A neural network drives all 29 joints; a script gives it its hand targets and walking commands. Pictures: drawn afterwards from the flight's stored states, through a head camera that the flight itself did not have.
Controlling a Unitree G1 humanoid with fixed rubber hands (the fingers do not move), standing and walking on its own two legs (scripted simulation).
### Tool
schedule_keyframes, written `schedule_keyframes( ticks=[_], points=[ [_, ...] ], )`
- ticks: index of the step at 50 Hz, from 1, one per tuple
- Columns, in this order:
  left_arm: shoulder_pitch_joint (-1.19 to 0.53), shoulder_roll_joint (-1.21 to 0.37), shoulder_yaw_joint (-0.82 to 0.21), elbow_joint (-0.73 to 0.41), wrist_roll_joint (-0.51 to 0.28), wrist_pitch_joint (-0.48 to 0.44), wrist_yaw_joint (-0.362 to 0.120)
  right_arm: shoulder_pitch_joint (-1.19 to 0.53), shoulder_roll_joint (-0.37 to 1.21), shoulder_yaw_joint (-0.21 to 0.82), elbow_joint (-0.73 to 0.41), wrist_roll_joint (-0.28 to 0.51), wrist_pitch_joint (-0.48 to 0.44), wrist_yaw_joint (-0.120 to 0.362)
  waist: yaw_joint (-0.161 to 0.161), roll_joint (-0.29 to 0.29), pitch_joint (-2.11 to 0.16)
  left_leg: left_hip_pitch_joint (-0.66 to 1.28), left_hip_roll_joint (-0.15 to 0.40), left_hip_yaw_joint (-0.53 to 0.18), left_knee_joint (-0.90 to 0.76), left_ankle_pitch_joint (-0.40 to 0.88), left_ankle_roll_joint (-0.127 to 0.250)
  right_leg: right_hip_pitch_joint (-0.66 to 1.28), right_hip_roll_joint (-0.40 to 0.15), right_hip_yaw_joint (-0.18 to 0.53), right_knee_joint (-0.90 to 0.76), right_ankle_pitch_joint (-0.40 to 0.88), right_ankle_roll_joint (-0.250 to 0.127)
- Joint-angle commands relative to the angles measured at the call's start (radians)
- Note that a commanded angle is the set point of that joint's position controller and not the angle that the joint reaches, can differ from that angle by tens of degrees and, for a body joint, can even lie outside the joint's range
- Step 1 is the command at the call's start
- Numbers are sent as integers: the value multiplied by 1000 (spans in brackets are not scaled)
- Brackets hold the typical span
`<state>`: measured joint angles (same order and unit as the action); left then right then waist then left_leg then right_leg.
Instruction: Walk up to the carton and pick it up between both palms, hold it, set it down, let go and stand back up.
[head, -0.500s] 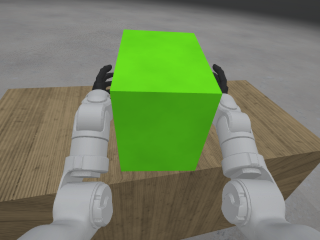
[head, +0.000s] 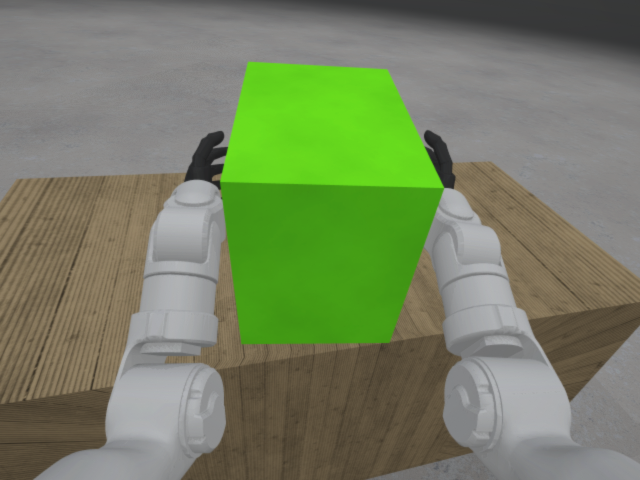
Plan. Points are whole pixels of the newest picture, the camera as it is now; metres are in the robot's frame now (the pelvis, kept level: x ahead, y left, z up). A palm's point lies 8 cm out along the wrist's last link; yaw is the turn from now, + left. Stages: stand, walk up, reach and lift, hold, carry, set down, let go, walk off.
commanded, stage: hold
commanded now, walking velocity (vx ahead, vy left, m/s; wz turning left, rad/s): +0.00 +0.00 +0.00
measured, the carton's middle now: (317, 200) +0.42 +0.01 +0.20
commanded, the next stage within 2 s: none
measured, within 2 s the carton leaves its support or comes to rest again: neither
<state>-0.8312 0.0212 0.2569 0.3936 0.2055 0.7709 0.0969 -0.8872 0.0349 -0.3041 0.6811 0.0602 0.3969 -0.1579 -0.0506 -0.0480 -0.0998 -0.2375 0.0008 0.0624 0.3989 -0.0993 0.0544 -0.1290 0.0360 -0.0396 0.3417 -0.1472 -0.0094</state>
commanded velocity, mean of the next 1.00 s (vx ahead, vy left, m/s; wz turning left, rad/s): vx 0.00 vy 0.00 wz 0.00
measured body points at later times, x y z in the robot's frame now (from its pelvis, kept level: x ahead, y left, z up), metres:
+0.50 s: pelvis +0.00 +0.00 +0.00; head -0.07 +0.04 +0.44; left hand +0.39 +0.16 +0.23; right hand +0.39 -0.13 +0.25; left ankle +0.08 +0.08 -0.74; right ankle +0.03 -0.11 -0.74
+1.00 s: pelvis +0.00 +0.00 +0.00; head -0.07 +0.04 +0.44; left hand +0.39 +0.15 +0.23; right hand +0.40 -0.13 +0.25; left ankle +0.08 +0.08 -0.74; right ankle +0.03 -0.11 -0.74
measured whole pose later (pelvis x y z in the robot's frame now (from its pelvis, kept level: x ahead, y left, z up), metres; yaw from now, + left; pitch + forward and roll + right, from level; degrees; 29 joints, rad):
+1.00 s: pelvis +0.00 +0.00 +0.00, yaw +0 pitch -4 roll -2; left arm -0.84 0.02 0.25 0.43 0.21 0.76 0.10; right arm -0.90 0.02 -0.30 0.73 0.06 0.39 -0.15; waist -0.05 -0.05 -0.12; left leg -0.24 0.00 0.06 0.40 -0.10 0.05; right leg -0.13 0.04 -0.04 0.34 -0.15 -0.01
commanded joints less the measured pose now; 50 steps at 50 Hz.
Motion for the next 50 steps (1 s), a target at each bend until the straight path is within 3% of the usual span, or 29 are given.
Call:
schedule_keyframes(
  ticks=[1,3,5,6,7,11,13,17,18,20,21,22,27,28,31,32,33,34,36,38,39,41,43,44,46,47,48,49,50],
  points=[
    [-733,-555,-339,-149,-56,-56,-184,-856,452,451,-136,181,-13,82,-50,99,-316,298,25,-89,-120,-30,-53,92,-6,28,-94,19,29],
    [-779,-553,-360,-130,-56,-52,-186,-904,430,433,-151,176,-18,80,-79,144,-316,295,27,-86,-126,-64,-58,65,-12,25,-93,-8,31],
    [-773,-586,-415,-262,-106,-65,-176,-836,466,478,-198,207,-18,73,-72,144,-442,364,35,-94,-85,92,-86,117,7,23,-62,98,28],
    [-820,-595,-427,-226,-109,-71,-167,-892,464,468,-187,195,-14,78,-74,161,-417,375,28,-93,-89,34,-84,42,-2,19,-88,28,31],
    [-812,-589,-412,-207,-116,-69,-170,-878,460,454,-184,195,-15,80,-85,146,-392,341,28,-95,-94,3,-79,53,-8,25,-89,31,31],
    [-768,-568,-377,-170,-96,-63,-173,-913,461,472,-183,186,-17,80,-48,107,-406,349,24,-81,-102,-14,-58,40,-3,27,-93,5,28],
    [-758,-580,-383,-155,-88,-57,-175,-855,438,451,-116,175,-8,84,-84,128,-329,326,44,-97,-119,-26,-80,68,0,23,-85,27,22],
    [-796,-581,-401,-190,-98,-68,-172,-874,447,451,-159,190,-19,86,-71,154,-383,330,44,-100,-123,-58,-81,63,-5,27,-82,9,24],
    [-725,-570,-348,-143,-68,-50,-180,-840,434,445,-114,183,0,82,-67,122,-302,299,44,-94,-117,8,-78,89,-1,27,-81,38,23],
    [-755,-576,-374,-182,-75,-51,-180,-888,443,458,-170,188,-13,78,-65,154,-394,321,24,-80,-106,5,-65,100,-7,27,-82,56,27],
    [-749,-570,-390,-201,-87,-56,-174,-836,453,461,-152,185,-1,78,-76,129,-362,331,26,-91,-96,17,-75,70,-8,36,-86,55,28],
    [-778,-553,-383,-228,-80,-65,-174,-837,451,479,-141,198,-5,79,-54,147,-374,307,29,-91,-112,-20,-73,101,-2,24,-75,22,28],
    [-824,-599,-399,-190,-106,-69,-171,-903,441,434,-138,168,-22,88,-79,147,-390,286,47,-108,-131,-85,-80,78,-3,21,-63,-2,25],
    [-813,-561,-349,-152,-90,-73,-171,-888,469,452,-112,173,-14,92,-58,106,-354,285,33,-84,-136,-101,-51,81,-3,19,-80,-7,29],
    [-762,-571,-349,-90,-71,-59,-183,-869,422,388,-84,135,-14,95,-83,134,-289,260,44,-92,-156,-148,-63,62,-14,23,-82,-32,21],
    [-765,-581,-363,-85,-61,-61,-181,-836,389,377,-53,140,-14,98,-101,183,-277,256,59,-109,-171,-179,-80,77,0,16,-69,-23,20],
    [-756,-559,-306,-53,-24,-53,-186,-863,396,383,-32,140,-17,106,-62,143,-232,209,68,-122,-202,-242,-56,96,4,14,-63,-55,26],
    [-801,-577,-336,-65,-65,-72,-182,-882,393,334,-20,114,-25,114,-96,157,-258,214,88,-137,-206,-274,-71,85,2,20,-52,-43,18],
    [-889,-625,-425,-177,-129,-100,-165,-944,421,381,-154,134,-60,115,-99,187,-404,245,80,-140,-172,-193,-88,106,7,13,-35,5,20],
    [-932,-623,-482,-242,-200,-127,-137,-1018,492,446,-254,178,-75,113,-68,138,-565,377,55,-120,-96,-8,-91,29,-6,24,-70,45,26],
    [-918,-641,-494,-229,-186,-119,-123,-1002,484,464,-223,190,-64,110,-65,173,-526,382,59,-130,-92,25,-101,4,3,19,-71,22,23],
    [-846,-637,-479,-224,-182,-105,-122,-963,487,488,-250,209,-59,101,-58,147,-526,396,47,-114,-83,54,-88,11,5,22,-79,54,24],
    [-813,-600,-390,-149,-104,-90,-143,-910,480,448,-123,169,-32,98,-48,101,-372,336,30,-81,-100,-17,-58,19,-4,25,-97,13,24],
    [-808,-565,-353,-112,-67,-81,-150,-849,457,424,-54,147,-19,98,-63,149,-308,287,33,-80,-128,-91,-53,34,-10,21,-88,-15,20],
    [-729,-545,-296,-43,-31,-59,-173,-837,400,397,-20,145,-14,104,-65,131,-216,250,54,-101,-177,-179,-43,56,3,15,-85,-58,25],
    [-746,-550,-317,-83,-43,-59,-179,-825,407,384,-26,132,-14,105,-84,119,-258,258,51,-94,-162,-131,-53,83,-3,25,-78,-8,23],
    [-756,-537,-281,-47,-22,-66,-190,-799,416,369,17,125,-9,103,-69,107,-205,251,46,-89,-170,-168,-46,62,-9,28,-95,-66,19],
    [-726,-554,-325,-101,-57,-70,-190,-786,409,398,-31,145,-10,101,-79,124,-261,254,66,-111,-171,-111,-60,98,-3,35,-70,32,16],
    [-737,-556,-319,-103,-35,-65,-186,-797,421,385,-25,148,-11,102,-68,153,-254,286,58,-104,-163,-96,-71,86,-6,36,-78,10,19]
  ],
)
